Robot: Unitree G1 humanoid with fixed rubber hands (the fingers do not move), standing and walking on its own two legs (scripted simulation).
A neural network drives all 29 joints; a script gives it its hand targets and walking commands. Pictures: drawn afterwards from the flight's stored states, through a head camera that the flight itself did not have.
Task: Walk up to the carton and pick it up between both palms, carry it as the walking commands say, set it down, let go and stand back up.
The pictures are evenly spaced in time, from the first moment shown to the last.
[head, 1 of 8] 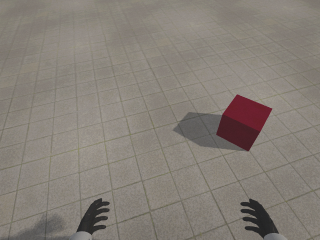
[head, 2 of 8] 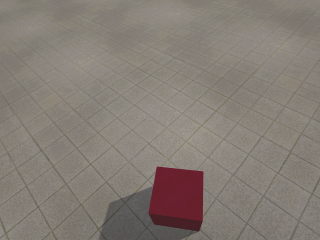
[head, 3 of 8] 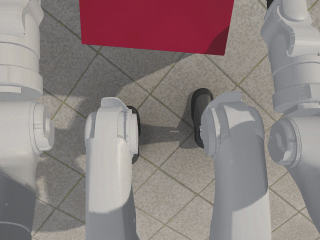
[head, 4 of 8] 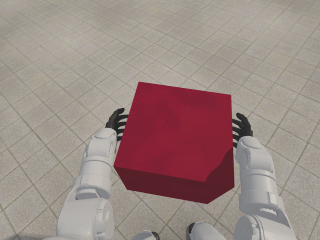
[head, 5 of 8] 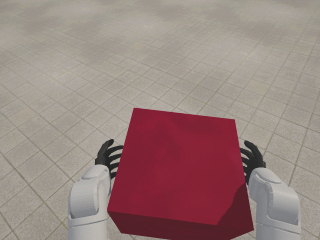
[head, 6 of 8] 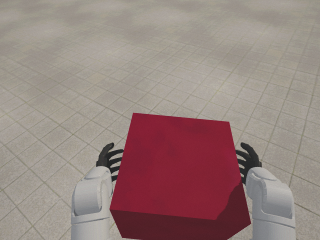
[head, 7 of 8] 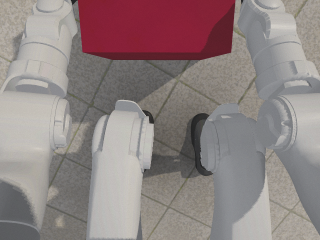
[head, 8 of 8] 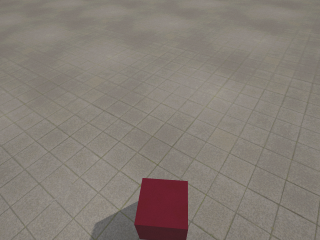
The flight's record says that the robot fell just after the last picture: no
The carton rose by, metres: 0.68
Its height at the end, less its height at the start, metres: +0.00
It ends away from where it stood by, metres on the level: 2.81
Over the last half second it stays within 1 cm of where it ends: yes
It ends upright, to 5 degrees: yes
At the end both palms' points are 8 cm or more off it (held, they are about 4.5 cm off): yes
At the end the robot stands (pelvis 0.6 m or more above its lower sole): yes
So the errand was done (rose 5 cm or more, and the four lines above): yes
